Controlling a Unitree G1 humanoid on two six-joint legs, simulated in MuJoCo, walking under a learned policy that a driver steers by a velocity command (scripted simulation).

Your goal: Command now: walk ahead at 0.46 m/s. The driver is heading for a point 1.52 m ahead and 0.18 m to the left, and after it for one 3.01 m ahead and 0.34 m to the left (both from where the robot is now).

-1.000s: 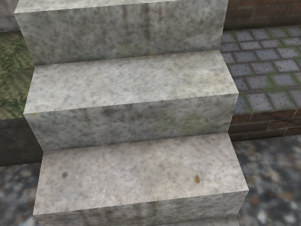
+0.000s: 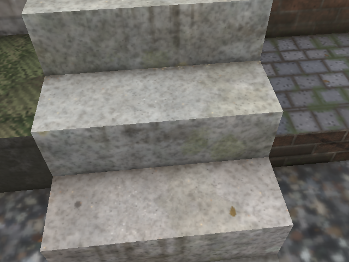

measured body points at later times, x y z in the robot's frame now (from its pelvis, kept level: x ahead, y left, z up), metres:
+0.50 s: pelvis -0.01 -0.04 +0.00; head +0.00 -0.05 +0.45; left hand +0.05 +0.21 -0.14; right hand +0.05 -0.27 -0.15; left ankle -0.05 +0.08 -0.75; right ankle -0.04 -0.16 -0.75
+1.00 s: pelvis -0.02 -0.04 +0.00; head -0.02 -0.05 +0.45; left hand +0.01 +0.20 -0.15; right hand -0.04 -0.28 -0.15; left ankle -0.05 +0.08 -0.75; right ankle -0.04 -0.16 -0.75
